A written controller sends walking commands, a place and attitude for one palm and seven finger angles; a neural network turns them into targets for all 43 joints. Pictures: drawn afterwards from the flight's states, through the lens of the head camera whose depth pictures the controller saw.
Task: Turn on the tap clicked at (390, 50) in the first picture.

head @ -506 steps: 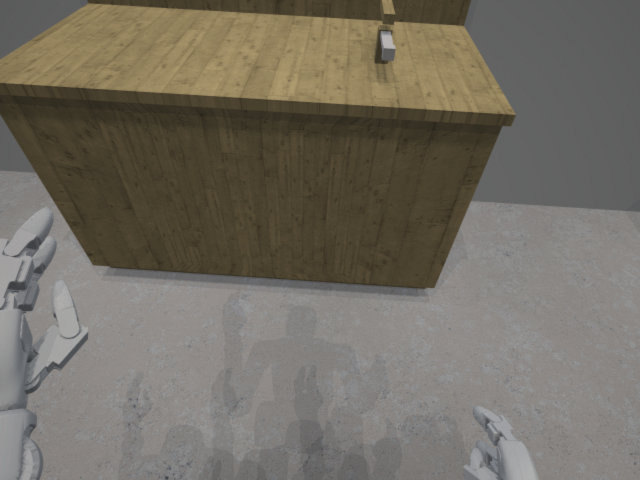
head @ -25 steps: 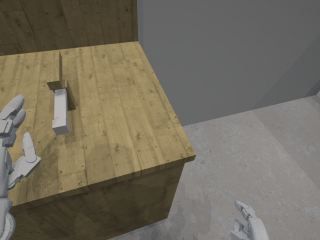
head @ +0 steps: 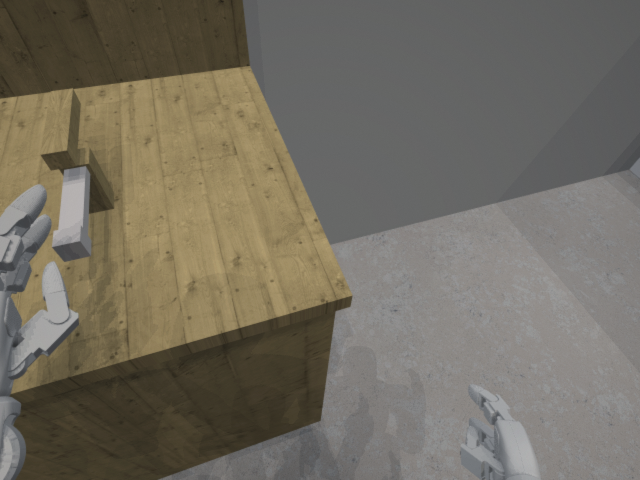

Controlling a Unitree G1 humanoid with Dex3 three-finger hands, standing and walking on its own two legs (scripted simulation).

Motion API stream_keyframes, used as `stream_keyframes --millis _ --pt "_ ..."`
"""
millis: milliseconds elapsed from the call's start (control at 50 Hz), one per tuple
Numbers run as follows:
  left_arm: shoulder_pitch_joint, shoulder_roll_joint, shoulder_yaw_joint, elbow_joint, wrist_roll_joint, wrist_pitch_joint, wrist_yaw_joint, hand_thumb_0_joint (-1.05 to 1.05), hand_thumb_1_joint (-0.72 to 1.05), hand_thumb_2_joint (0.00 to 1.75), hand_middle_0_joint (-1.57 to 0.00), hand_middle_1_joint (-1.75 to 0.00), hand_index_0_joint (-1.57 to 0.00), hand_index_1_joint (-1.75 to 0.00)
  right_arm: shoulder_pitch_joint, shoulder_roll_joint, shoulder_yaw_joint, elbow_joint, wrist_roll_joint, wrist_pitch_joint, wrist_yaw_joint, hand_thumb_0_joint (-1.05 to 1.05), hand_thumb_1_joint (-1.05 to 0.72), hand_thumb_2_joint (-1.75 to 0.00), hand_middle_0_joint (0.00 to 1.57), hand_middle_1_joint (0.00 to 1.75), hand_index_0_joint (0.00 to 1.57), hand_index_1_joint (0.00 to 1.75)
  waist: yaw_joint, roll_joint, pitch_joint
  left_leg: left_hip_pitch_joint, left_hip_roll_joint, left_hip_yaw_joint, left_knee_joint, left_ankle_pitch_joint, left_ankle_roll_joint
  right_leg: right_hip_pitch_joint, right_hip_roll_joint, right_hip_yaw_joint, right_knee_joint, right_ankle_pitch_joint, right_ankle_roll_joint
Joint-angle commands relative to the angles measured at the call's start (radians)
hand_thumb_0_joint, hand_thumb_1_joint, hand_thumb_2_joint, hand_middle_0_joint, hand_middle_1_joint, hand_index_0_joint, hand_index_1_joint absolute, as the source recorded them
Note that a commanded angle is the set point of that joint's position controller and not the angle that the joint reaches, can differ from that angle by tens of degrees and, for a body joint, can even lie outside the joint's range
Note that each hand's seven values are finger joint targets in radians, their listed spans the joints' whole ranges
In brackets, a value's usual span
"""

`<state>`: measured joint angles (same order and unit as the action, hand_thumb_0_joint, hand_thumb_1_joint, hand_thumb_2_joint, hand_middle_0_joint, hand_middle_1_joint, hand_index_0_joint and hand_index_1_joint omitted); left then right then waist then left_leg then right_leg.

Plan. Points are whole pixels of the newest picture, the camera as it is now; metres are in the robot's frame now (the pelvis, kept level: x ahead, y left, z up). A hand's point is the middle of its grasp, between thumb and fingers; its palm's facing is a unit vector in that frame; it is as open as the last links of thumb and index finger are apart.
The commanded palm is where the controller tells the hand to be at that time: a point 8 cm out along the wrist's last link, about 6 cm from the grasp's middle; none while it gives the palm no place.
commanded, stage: shuffle to correct the standing spot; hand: left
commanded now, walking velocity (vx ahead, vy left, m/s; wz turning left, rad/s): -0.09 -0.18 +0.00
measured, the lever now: (72, 243) +0.32 +0.32 +0.12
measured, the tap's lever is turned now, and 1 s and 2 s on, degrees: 0 0 0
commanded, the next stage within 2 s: come to a stop and stand still in 0.30 s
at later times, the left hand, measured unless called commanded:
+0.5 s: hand (99, 353) +0.19 +0.20 +0.17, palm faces +0.32 -0.84 -0.44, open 7.4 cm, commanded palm +0.13 +0.25 +0.18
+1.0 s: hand (40, 345) +0.19 +0.26 +0.16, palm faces +0.40 -0.84 -0.36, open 7.4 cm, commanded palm +0.14 +0.29 +0.18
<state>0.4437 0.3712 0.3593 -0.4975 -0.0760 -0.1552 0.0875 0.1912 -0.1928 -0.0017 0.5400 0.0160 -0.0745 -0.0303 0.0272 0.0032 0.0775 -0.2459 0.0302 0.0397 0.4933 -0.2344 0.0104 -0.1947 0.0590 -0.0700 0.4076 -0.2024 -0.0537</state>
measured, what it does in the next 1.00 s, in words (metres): stands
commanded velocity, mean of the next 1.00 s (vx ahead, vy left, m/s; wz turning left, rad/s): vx -0.08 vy -0.06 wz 0.00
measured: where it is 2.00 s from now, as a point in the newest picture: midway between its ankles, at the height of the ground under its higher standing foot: outside the picture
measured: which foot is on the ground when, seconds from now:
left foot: down 0.00-1.00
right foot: down 0.00-1.00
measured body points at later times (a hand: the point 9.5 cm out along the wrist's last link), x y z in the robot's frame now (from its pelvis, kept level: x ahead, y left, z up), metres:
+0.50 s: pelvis -0.03 -0.03 -0.01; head +0.01 -0.03 +0.44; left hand +0.16 +0.25 +0.19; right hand +0.14 -0.27 -0.09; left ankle +0.01 +0.11 -0.74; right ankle +0.01 -0.08 -0.74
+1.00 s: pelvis -0.02 +0.01 +0.00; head -0.01 +0.02 +0.45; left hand +0.16 +0.30 +0.18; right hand +0.16 -0.21 -0.07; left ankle -0.04 +0.10 -0.74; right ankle +0.01 -0.08 -0.74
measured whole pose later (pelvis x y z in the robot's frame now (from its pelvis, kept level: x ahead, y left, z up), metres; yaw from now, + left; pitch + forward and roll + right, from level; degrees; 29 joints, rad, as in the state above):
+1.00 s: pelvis -0.02 +0.01 +0.00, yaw +1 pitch -2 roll -1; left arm 0.45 0.35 0.33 -0.45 -0.05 -0.14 0.13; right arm 0.20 -0.20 0.01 0.57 0.01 -0.08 -0.03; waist 0.01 0.00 0.04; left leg -0.15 -0.02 0.03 0.46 -0.28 0.04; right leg -0.20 0.03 -0.08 0.40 -0.17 -0.04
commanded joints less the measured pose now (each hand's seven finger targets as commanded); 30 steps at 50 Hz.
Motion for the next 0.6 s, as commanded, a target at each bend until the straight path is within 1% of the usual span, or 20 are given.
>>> stream_keyframes --millis 0,60,80,140,160,180,240,260,280,300,320,360,380,400,440,460,480,520,560,580 --pt "-0.057 0.173 0.116 -0.219 -0.013 -0.052 0.017 0.00 0.90 0.90 -0.20 -0.30 -0.20 -0.30 -0.070 -0.129 -0.058 -0.151 0.006 -0.055 -0.015 0.00 -0.90 -0.90 0.20 0.30 0.20 0.30 -0.011 0.033 -0.181 0.051 0.101 -0.089 -0.038 0.112 0.012 0.010 -0.148 0.135 -0.053 0.163 0.011" --pt "-0.048 0.194 0.134 -0.238 -0.015 -0.046 0.023 0.00 0.90 0.90 -0.20 -0.30 -0.20 -0.30 -0.074 -0.126 -0.058 -0.145 0.009 -0.056 -0.022 0.00 -0.90 -0.90 0.20 0.30 0.20 0.30 -0.014 0.021 -0.194 0.072 0.089 -0.072 -0.003 0.087 0.012 -0.024 -0.171 0.163 -0.063 0.162 0.001" --pt "-0.046 0.177 0.118 -0.229 -0.018 -0.046 0.024 0.00 0.90 0.90 -0.20 -0.30 -0.20 -0.30 -0.064 -0.127 -0.056 -0.139 0.004 -0.053 -0.022 0.00 -0.90 -0.90 0.20 0.30 0.20 0.30 -0.017 0.007 -0.199 0.058 0.086 -0.068 0.006 0.079 0.014 -0.020 -0.175 0.157 -0.066 0.152 0.003" --pt "-0.035 0.193 0.133 -0.234 -0.022 -0.045 0.027 0.00 0.90 0.90 -0.20 -0.30 -0.20 -0.30 -0.064 -0.127 -0.061 -0.144 0.008 -0.055 -0.024 0.00 -0.90 -0.90 0.20 0.30 0.20 0.30 -0.014 -0.002 -0.184 0.045 0.077 -0.059 0.026 0.032 0.014 -0.044 -0.191 0.179 -0.082 0.111 0.009" --pt "-0.022 0.201 0.142 -0.241 -0.022 -0.040 0.031 0.00 0.90 0.90 -0.20 -0.30 -0.20 -0.30 -0.071 -0.126 -0.059 -0.144 0.011 -0.056 -0.027 0.00 -0.90 -0.90 0.20 0.30 0.20 0.30 -0.015 0.007 -0.168 0.050 0.075 -0.062 0.030 0.062 0.010 -0.065 -0.196 0.184 -0.082 0.136 0.000" --pt "-0.021 0.179 0.120 -0.254 -0.024 -0.046 0.028 0.00 0.90 0.90 -0.20 -0.30 -0.20 -0.30 -0.065 -0.123 -0.057 -0.143 0.007 -0.057 -0.027 0.00 -0.90 -0.90 0.20 0.30 0.20 0.30 -0.017 0.022 -0.172 0.044 0.079 -0.060 0.029 0.081 0.012 -0.066 -0.194 0.172 -0.078 0.158 0.006" --pt "0.003 0.209 0.155 -0.269 -0.023 -0.063 0.027 0.00 0.90 0.90 -0.20 -0.30 -0.20 -0.30 -0.053 -0.122 -0.061 -0.144 0.002 -0.062 -0.029 0.00 -0.90 -0.90 0.20 0.30 0.20 0.30 -0.011 0.010 -0.188 0.041 0.099 -0.059 0.031 0.171 0.014 -0.045 -0.184 0.148 -0.049 0.276 0.046" --pt "0.008 0.221 0.170 -0.265 -0.021 -0.064 0.028 0.00 0.90 0.90 -0.20 -0.30 -0.20 -0.30 -0.061 -0.119 -0.058 -0.141 0.001 -0.060 -0.032 0.00 -0.90 -0.90 0.20 0.30 0.20 0.30 -0.013 0.026 -0.189 0.054 0.104 -0.062 0.026 0.227 0.013 -0.052 -0.181 0.140 -0.039 0.314 0.047" --pt "0.015 0.195 0.147 -0.264 -0.023 -0.072 0.023 0.00 0.90 0.90 -0.20 -0.30 -0.20 -0.30 -0.048 -0.119 -0.056 -0.140 -0.003 -0.055 -0.030 0.00 -0.90 -0.90 0.20 0.30 0.20 0.30 -0.016 0.030 -0.210 0.047 0.109 -0.062 0.019 0.258 0.014 -0.028 -0.170 0.115 -0.029 0.319 0.057" --pt "0.013 0.206 0.158 -0.279 -0.022 -0.082 0.019 0.00 0.90 0.90 -0.20 -0.30 -0.20 -0.30 -0.049 -0.121 -0.062 -0.147 -0.003 -0.060 -0.030 0.00 -0.90 -0.90 0.20 0.30 0.20 0.30 -0.012 0.049 -0.205 0.051 0.119 -0.064 0.018 0.266 0.017 -0.038 -0.163 0.115 -0.025 0.324 0.071" --pt "0.025 0.216 0.174 -0.268 -0.021 -0.090 0.019 0.00 0.90 0.90 -0.20 -0.30 -0.20 -0.30 -0.044 -0.118 -0.061 -0.141 -0.006 -0.061 -0.030 0.00 -0.90 -0.90 0.20 0.30 0.20 0.30 -0.011 0.040 -0.212 0.041 0.127 -0.067 0.016 0.268 0.020 -0.026 -0.160 0.109 -0.025 0.328 0.083" --pt "0.036 0.216 0.180 -0.259 -0.019 -0.098 0.015 0.00 0.90 0.90 -0.20 -0.30 -0.20 -0.30 -0.050 -0.113 -0.060 -0.139 -0.004 -0.062 -0.032 0.00 -0.90 -0.90 0.20 0.30 0.20 0.30 -0.013 0.045 -0.210 0.039 0.126 -0.067 0.015 0.245 0.019 -0.044 -0.160 0.110 -0.029 0.309 0.081" --pt "0.039 0.199 0.165 -0.245 -0.021 -0.103 0.012 0.00 0.90 0.90 -0.20 -0.30 -0.20 -0.30 -0.036 -0.111 -0.057 -0.134 -0.009 -0.059 -0.030 0.00 -0.90 -0.90 0.20 0.30 0.20 0.30 -0.019 0.027 -0.211 0.018 0.123 -0.062 0.013 0.188 0.021 -0.043 -0.157 0.107 -0.038 0.266 0.089" --pt "0.046 0.201 0.170 -0.241 -0.022 -0.103 0.013 0.00 0.90 0.90 -0.20 -0.30 -0.20 -0.30 -0.031 -0.118 -0.064 -0.141 -0.004 -0.062 -0.030 0.00 -0.90 -0.90 0.20 0.30 0.20 0.30 -0.015 0.022 -0.218 0.001 0.103 -0.047 0.028 0.067 0.018 -0.041 -0.170 0.132 -0.055 0.195 0.088" --pt "0.055 0.199 0.165 -0.225 -0.025 -0.091 0.026 0.00 0.90 0.90 -0.20 -0.30 -0.20 -0.30 -0.018 -0.116 -0.062 -0.145 0.012 -0.062 -0.028 0.00 -0.90 -0.90 0.20 0.30 0.20 0.30 -0.013 -0.040 -0.214 0.009 0.023 -0.004 0.145 -0.134 0.004 -0.123 -0.243 0.251 -0.179 -0.094 0.060" --pt "0.058 0.201 0.169 -0.212 -0.023 -0.077 0.040 0.00 0.90 0.90 -0.20 -0.30 -0.20 -0.30 -0.024 -0.113 -0.057 -0.132 0.018 -0.060 -0.029 0.00 -0.90 -0.90 0.20 0.30 0.20 0.30 -0.013 -0.058 -0.208 0.048 0.003 -0.013 0.205 -0.139 0.000 -0.188 -0.283 0.312 -0.232 -0.217 0.026" --pt "0.048 0.174 0.129 -0.206 -0.020 -0.063 0.048 0.00 0.90 0.90 -0.20 -0.30 -0.20 -0.30 -0.026 -0.104 -0.041 -0.126 0.013 -0.058 -0.027 0.00 -0.90 -0.90 0.20 0.30 0.20 0.30 -0.018 -0.090 -0.199 0.037 0.000 -0.025 0.214 -0.132 0.003 -0.187 -0.302 0.313 -0.243 -0.300 0.001" --pt "0.015 0.176 0.118 -0.204 -0.009 -0.045 0.065 0.00 0.90 0.90 -0.20 -0.30 -0.20 -0.30 -0.044 -0.108 -0.032 -0.114 0.009 -0.065 -0.031 0.00 -0.90 -0.90 0.20 0.30 0.20 0.30 -0.020 -0.092 -0.173 0.043 -0.002 -0.035 0.142 -0.134 0.010 -0.171 -0.296 0.301 -0.237 -0.353 -0.020" --pt "-0.019 0.197 0.122 -0.204 0.008 -0.037 0.077 0.00 0.90 0.90 -0.20 -0.30 -0.20 -0.30 -0.067 -0.120 -0.026 -0.103 0.004 -0.074 -0.040 0.00 -0.90 -0.90 0.20 0.30 0.20 0.30 -0.016 -0.045 -0.148 0.085 0.016 -0.046 -0.017 -0.119 0.028 -0.148 -0.252 0.260 -0.205 -0.331 -0.012" --pt "-0.032 0.169 0.092 -0.209 0.015 -0.041 0.076 0.00 0.90 0.90 -0.20 -0.30 -0.20 -0.30 -0.057 -0.122 -0.026 -0.096 -0.001 -0.076 -0.041 0.00 -0.90 -0.90 0.20 0.30 0.20 0.30 -0.019 -0.015 -0.154 0.091 0.035 -0.061 -0.090 -0.095 0.041 -0.099 -0.215 0.218 -0.167 -0.281 0.006"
